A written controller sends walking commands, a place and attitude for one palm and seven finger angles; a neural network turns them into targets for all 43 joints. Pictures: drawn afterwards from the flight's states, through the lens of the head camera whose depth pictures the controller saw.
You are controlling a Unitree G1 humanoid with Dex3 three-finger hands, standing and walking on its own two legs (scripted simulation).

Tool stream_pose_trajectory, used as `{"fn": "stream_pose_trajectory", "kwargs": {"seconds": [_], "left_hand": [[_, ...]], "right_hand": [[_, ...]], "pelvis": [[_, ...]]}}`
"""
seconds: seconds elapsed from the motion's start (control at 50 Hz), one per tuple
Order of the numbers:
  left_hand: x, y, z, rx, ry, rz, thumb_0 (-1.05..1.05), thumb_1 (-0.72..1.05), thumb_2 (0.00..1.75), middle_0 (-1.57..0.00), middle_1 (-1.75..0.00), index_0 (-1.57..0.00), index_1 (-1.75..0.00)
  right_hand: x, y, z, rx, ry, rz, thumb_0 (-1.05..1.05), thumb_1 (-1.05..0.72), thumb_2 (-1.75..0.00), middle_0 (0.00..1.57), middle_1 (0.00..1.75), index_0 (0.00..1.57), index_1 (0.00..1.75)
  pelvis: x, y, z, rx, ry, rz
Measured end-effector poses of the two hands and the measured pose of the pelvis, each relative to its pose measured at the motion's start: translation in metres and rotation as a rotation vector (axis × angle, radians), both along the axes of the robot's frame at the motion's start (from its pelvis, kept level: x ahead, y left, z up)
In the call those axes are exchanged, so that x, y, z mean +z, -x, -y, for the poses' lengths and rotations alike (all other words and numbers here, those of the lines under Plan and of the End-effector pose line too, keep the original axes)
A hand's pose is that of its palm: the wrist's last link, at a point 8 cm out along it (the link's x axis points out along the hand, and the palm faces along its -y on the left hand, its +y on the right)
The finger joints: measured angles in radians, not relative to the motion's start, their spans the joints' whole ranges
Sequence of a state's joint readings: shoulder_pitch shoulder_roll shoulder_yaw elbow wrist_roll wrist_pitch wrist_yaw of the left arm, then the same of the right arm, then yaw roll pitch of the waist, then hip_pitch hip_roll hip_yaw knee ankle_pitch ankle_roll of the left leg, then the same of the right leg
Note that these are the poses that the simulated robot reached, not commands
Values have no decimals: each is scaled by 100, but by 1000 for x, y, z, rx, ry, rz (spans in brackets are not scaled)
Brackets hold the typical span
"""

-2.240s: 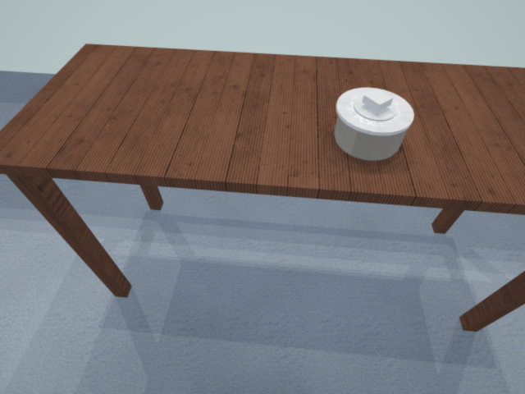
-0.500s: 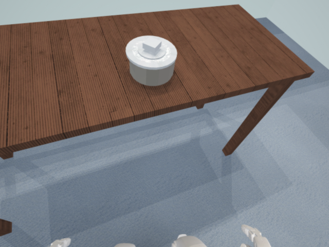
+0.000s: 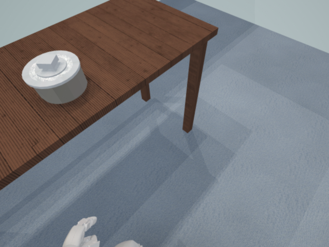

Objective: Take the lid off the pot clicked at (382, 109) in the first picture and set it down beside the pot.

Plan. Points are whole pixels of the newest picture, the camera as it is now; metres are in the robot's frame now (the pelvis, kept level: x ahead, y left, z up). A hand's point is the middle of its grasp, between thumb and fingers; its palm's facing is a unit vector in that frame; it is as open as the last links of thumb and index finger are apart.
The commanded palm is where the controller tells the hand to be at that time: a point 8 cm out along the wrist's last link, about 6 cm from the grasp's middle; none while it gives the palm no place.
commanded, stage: walk to a spot facing it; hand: left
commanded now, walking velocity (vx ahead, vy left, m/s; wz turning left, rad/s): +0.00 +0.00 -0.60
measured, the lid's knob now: (47, 61) +0.57 +0.33 +0.11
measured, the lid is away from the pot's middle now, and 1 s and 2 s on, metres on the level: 0.00 0.00 0.00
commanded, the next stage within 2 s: none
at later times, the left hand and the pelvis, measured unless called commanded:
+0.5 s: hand (91, 241) +0.15 +0.21 -0.16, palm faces -0.23 -0.95 -0.20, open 7.4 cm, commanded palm none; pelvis +0.02 +0.03 +0.01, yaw -18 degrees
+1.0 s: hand (125, 225) +0.19 +0.12 -0.15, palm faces -0.53 -0.82 -0.22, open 7.3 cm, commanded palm none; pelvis +0.02 +0.00 +0.01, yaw -35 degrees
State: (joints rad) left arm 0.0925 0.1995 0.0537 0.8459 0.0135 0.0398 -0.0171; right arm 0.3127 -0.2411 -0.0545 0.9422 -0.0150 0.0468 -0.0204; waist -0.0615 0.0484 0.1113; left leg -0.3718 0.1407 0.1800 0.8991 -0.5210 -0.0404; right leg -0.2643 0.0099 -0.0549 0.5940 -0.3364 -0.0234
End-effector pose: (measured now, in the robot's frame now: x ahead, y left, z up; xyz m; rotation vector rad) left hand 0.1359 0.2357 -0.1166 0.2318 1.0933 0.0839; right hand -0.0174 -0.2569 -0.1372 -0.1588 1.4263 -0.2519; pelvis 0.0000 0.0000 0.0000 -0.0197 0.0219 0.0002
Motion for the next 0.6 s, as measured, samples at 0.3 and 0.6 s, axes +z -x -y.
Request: {"fn": "stream_pose_trajectory", "kwargs": {"seconds": [0.3,0.6], "left_hand": [[-16,6,-10,-71,9,-119,1,91,90,-20,-30,-21,-30],[-5,-39,-3,-244,-7,-137,1,91,90,-19,-30,-20,-30]], "right_hand": [[25,-82,-9,-64,54,285,0,-91,-90,20,30,20,30],[28,-31,-26,-209,41,261,0,-91,-90,20,30,21,30]], "pelvis": [[3,-15,-15,-180,-9,13],[11,-15,-21,-376,3,13]]}}
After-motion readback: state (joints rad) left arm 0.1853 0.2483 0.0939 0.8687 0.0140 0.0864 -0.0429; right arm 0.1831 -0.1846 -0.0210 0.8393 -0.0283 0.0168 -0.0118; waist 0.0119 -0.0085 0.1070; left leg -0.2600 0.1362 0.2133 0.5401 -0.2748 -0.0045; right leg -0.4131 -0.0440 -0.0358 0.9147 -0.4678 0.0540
